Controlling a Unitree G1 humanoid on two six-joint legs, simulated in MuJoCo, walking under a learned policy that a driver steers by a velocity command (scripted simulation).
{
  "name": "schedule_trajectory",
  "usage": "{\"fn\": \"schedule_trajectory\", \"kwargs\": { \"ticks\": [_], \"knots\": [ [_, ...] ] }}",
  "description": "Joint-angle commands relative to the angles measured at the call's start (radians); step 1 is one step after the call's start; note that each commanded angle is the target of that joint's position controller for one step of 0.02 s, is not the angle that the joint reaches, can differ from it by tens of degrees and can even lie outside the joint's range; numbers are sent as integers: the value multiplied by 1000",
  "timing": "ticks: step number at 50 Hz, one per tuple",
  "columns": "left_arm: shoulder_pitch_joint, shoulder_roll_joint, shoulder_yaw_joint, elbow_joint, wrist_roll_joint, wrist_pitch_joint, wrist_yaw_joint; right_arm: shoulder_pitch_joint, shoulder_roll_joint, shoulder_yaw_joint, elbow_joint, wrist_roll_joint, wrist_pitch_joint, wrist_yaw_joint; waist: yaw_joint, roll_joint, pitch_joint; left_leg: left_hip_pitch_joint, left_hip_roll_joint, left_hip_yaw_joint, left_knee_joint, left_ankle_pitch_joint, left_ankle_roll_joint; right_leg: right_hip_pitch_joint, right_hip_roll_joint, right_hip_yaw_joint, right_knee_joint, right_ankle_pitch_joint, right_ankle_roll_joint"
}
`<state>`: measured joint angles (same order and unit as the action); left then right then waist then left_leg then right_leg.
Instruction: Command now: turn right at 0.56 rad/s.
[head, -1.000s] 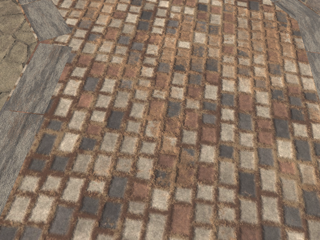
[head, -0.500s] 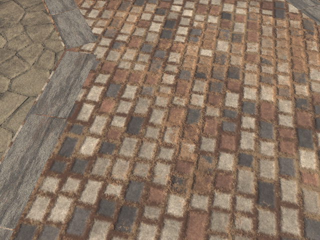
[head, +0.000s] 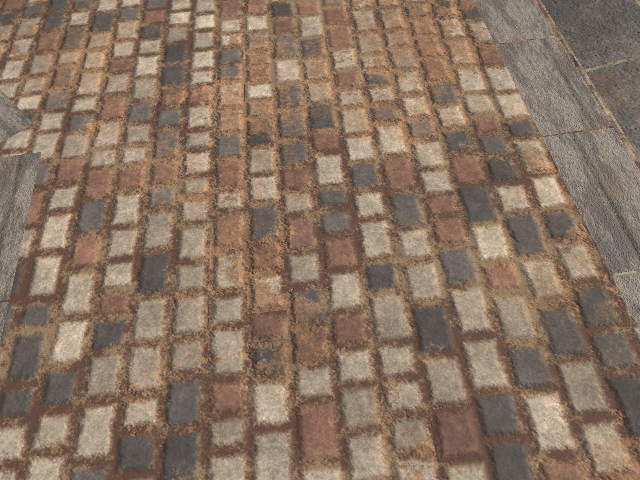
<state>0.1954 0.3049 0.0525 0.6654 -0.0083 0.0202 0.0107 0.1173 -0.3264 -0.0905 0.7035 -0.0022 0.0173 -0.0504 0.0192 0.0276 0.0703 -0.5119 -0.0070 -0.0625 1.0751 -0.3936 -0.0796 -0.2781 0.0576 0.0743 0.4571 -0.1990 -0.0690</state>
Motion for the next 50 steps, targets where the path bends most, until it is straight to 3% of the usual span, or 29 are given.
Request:
{"fn": "schedule_trajectory", "kwargs": {
  "ticks": [1,8,10,12,13,14,15,16,17,20,25,28,29,30,31,32,33,34,36,40,42,43,44,45,46,47,48,49,50],
  "knots": [
    [-19,180,51,-75,-4,-8,19,-14,-67,-16,-64,1,-16,0,-4,-136,-135,-60,2,-37,-109,49,-17,176,-232,294,-137,201,-158],
    [-34,176,48,-81,9,10,13,-18,-68,-8,-57,10,-33,22,21,-175,-124,103,1,-21,-328,37,-13,90,-222,350,-115,103,-162],
    [-48,144,33,-75,13,12,9,5,-63,-2,-49,11,-39,31,19,-172,-141,163,18,-7,-398,42,-1,98,-230,344,-90,155,-156],
    [-74,80,3,-58,13,10,5,48,-21,14,-26,4,-47,45,-21,-150,-148,316,31,9,-621,194,21,58,-203,301,-64,156,-116],
    [-30,56,-8,-32,18,3,1,42,-17,21,-24,-8,-51,50,-18,-124,-138,389,42,-15,-731,327,38,34,-174,273,-66,116,-71],
    [17,56,-9,-16,41,-8,-1,31,-77,15,-36,-19,-53,47,18,-38,-138,435,130,-122,-724,499,75,8,-119,210,-9,21,-18],
    [86,65,-2,-7,50,-18,-5,-23,-123,12,-45,-23,-52,46,100,82,-124,365,173,-173,-685,526,148,31,-39,113,-8,-97,30],
    [42,88,1,-4,55,-20,0,-41,-101,14,-47,-15,-52,51,68,107,-108,270,166,-194,-717,346,189,95,-34,80,-16,-84,66],
    [-15,122,12,-8,46,-18,6,-34,-98,14,-47,-9,-53,54,33,103,-77,240,143,-196,-734,256,179,102,-27,66,9,-63,73],
    [-46,115,20,-23,31,-7,23,-5,-132,8,-41,6,-58,49,14,137,-67,244,143,-251,-725,295,174,78,-27,39,49,-17,65],
    [-24,82,32,-25,19,-20,21,17,-139,-2,-69,20,-28,27,-5,91,-111,266,128,-318,-654,377,207,62,-22,-3,75,-9,63],
    [1,101,49,-25,17,-22,14,3,-126,-3,-103,25,-10,23,-8,-10,-120,183,53,-262,-558,329,165,123,-81,41,13,54,21],
    [15,120,56,-25,20,-21,13,5,-116,-1,-112,27,-7,25,-9,-77,-117,124,9,-203,-483,269,132,159,-142,103,-33,92,-21],
    [32,144,63,-25,26,-20,14,19,-102,2,-115,25,-4,27,-6,-157,-111,48,-44,-124,-377,166,93,201,-255,210,-85,186,-95],
    [19,152,62,-32,29,-23,18,32,-99,0,-119,20,-1,32,-7,-248,-118,-11,-57,-51,-203,-120,64,215,-398,321,-120,325,-193],
    [17,136,53,-46,31,-28,25,28,-135,-16,-121,19,0,36,3,-205,-116,-60,-23,-46,17,-250,40,202,-476,360,-128,440,-258],
    [-11,126,48,-54,26,-31,31,38,-143,-26,-114,24,7,40,-16,-121,-107,-69,5,-59,105,-231,29,181,-464,305,-117,457,-249],
    [-48,131,49,-56,15,-31,33,45,-115,-19,-110,29,16,43,-32,-89,-83,-76,31,-51,68,-176,21,171,-412,216,-115,415,-203],
    [-46,160,58,-45,11,-23,36,7,-69,1,-123,28,22,48,-4,-118,-68,-77,48,4,-30,-82,1,195,-346,102,-118,424,-168],
    [-1,192,71,-32,-2,-11,23,-29,-60,19,-163,36,18,78,41,-176,-106,88,50,98,-288,-31,31,152,-319,10,-189,-12,-145],
    [1,206,74,-23,-17,-21,7,15,-82,10,-155,34,13,82,15,-169,-99,187,25,142,-430,22,70,106,-331,-7,-179,-143,-125],
    [-11,198,71,-20,-26,-26,1,75,-84,5,-131,31,9,82,-19,-155,-100,280,1,172,-524,81,91,58,-322,-37,-139,-192,-103],
    [2,163,61,-12,-23,-33,-4,159,-101,-7,-92,32,6,76,-47,-119,-113,408,-32,182,-567,78,112,-16,-291,-83,-50,-238,-72],
    [-4,100,41,-14,-5,-42,-12,276,-144,-29,-59,40,2,68,-92,1,-133,573,25,53,-621,49,158,-154,-232,-175,194,-265,-12],
    [-69,27,15,-100,31,-58,-19,341,-296,-58,-85,29,-14,57,-95,293,-132,701,318,-516,-741,-57,334,-518,-74,-211,608,-454,86],
    [-151,91,31,-128,-3,-86,-20,335,-249,-42,-103,9,-50,71,-143,164,-127,640,394,-726,-881,-238,453,-641,-55,-16,724,-440,79],
    [-162,137,45,-129,-35,-100,-27,286,-187,-21,-101,6,-71,74,-103,118,-33,585,377,-655,-909,-286,425,-665,-103,11,722,-338,55],
    [-132,150,50,-105,-26,-108,-28,246,-140,-6,-103,13,-81,73,-73,90,11,544,329,-554,-899,-221,384,-640,-130,5,685,-231,48],
    [-116,147,52,-87,-1,-115,-25,215,-124,2,-109,16,-81,67,-57,74,18,519,284,-467,-889,-105,352,-605,-144,3,631,-147,55]
  ]
}}
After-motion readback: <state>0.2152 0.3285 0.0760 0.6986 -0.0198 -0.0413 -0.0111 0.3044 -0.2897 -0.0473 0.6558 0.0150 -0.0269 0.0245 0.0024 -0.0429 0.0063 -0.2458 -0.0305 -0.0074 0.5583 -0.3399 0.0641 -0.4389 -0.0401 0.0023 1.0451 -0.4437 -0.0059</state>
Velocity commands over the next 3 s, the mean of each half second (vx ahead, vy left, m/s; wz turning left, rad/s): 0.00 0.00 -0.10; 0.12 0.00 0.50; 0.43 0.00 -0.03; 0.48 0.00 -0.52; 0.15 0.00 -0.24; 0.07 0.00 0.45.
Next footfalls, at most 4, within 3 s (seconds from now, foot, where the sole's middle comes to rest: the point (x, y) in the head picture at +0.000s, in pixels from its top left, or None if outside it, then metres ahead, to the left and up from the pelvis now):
0.28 left None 0.07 0.15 -0.78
0.90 left None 0.03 0.19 -0.78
1.40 right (312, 477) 0.44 0.11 -0.78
1.84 left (195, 374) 0.66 0.38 -0.78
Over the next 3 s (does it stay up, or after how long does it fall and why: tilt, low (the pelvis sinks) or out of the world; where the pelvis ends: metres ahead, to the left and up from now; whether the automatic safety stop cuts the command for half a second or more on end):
stays up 0.74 0.29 0.01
